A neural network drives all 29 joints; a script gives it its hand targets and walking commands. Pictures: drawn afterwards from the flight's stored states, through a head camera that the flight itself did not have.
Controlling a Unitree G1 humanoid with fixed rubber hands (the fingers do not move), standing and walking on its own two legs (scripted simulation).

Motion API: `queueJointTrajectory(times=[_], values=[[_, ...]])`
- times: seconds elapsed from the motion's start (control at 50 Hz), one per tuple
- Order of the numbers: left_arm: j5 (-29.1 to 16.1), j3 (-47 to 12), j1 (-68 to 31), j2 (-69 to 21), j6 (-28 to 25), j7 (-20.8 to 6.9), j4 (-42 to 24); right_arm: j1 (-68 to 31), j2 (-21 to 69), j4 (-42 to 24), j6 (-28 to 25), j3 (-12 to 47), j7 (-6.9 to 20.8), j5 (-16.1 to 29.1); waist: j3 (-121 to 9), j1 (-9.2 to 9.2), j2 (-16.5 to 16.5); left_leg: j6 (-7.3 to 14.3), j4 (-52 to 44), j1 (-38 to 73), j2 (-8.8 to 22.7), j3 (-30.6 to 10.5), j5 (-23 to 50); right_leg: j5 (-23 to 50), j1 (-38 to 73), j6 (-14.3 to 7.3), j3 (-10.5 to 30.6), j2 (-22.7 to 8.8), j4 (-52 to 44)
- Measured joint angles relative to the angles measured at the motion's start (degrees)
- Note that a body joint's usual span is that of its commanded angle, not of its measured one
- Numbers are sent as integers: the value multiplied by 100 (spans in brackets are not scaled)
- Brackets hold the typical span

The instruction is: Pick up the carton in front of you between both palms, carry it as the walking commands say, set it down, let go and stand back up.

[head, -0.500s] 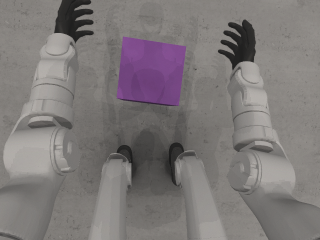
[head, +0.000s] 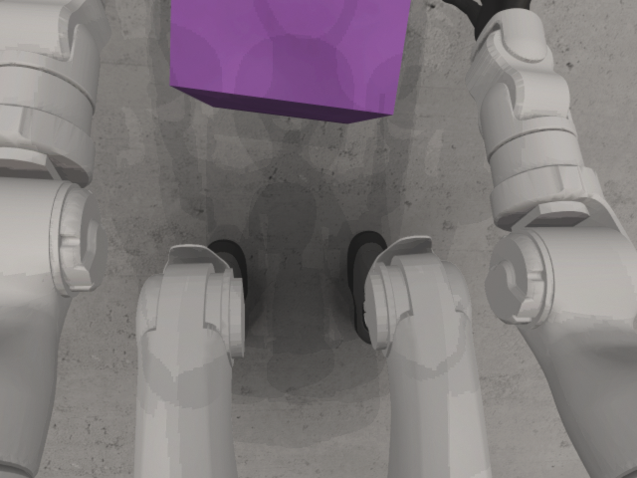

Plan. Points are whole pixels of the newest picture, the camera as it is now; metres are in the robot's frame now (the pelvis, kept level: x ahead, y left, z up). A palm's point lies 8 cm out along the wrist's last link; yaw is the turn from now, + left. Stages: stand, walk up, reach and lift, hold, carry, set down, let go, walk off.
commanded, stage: reach and lift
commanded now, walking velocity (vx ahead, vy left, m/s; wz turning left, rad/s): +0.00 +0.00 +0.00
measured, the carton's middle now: (290, 22) +0.55 +0.02 -0.28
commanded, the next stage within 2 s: none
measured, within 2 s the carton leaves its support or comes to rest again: leaves its support in 0.92 s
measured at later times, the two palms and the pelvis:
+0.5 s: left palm out of the picture +0.57 +0.18 -0.22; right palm (463, 27) +0.54 -0.16 -0.21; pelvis +0.01 +0.00 -0.04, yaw -1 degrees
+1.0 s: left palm out of the picture +0.57 +0.16 -0.21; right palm (452, 7) +0.55 -0.14 -0.20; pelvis +0.01 +0.00 -0.04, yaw +0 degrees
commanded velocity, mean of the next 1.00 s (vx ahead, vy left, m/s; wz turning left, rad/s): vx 0.00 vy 0.00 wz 0.00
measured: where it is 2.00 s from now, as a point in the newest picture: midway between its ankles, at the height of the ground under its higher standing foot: (300, 311)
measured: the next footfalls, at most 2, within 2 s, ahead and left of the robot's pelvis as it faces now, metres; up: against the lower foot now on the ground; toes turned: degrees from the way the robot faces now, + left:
none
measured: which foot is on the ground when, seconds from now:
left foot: down 0.00-1.00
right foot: down 0.00-1.00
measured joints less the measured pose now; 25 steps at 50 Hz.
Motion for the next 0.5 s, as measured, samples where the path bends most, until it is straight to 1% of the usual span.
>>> queueJointTrajectory(times=[0.08, 0.14, 0.22, 0.32, 0.5], values=[[-36, -94, -304, 34, -117, -4, 320, -347, -58, 403, -128, 34, 42, 2, 408, 14, -31, 8, 319, -106, 12, 7, -26, -21, -100, 13, -12, 0, 309], [-112, -193, -398, 65, -207, 22, 370, -500, -106, 546, -235, 113, 40, 88, 788, 31, -63, 32, 550, -48, 55, 31, -103, -89, -45, 6, -26, -24, 535], [-249, -368, -327, 79, -298, 66, 288, -490, -137, 579, -354, 227, 5, 220, 1006, 48, -87, 69, 795, 14, 105, 57, -266, -243, 17, -10, -46, -62, 775], [-395, -568, -218, 63, -358, 99, 157, -349, -110, 504, -441, 348, -37, 372, 921, 45, -94, 86, 1001, -37, 131, 51, -405, -368, -28, -12, -71, -74, 961], [-267, -471, -156, -124, -361, 115, 299, -218, 6, 562, -461, 346, -38, 326, 664, 57, -80, 85, 1005, -147, 137, 43, -356, -311, -138, -13, -83, -71, 955]])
